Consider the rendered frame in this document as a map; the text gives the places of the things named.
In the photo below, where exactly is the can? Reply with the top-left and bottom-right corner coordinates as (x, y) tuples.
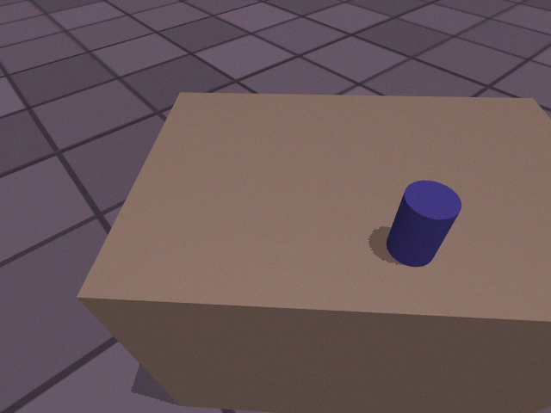
(387, 181), (461, 267)

